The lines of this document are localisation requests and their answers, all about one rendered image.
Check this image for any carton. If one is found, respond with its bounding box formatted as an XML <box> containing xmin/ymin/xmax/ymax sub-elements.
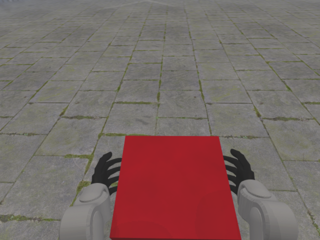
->
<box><xmin>109</xmin><ymin>135</ymin><xmax>242</xmax><ymax>240</ymax></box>

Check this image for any robot right forearm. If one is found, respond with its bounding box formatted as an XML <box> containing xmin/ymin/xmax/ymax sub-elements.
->
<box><xmin>237</xmin><ymin>179</ymin><xmax>299</xmax><ymax>240</ymax></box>

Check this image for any robot left hand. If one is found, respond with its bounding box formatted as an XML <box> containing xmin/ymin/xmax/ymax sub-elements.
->
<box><xmin>91</xmin><ymin>152</ymin><xmax>122</xmax><ymax>195</ymax></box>

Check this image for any robot left forearm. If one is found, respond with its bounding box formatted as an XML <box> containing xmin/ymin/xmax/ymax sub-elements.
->
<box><xmin>58</xmin><ymin>183</ymin><xmax>112</xmax><ymax>240</ymax></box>

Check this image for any robot right hand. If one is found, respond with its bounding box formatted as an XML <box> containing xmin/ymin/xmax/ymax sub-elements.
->
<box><xmin>223</xmin><ymin>149</ymin><xmax>255</xmax><ymax>195</ymax></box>

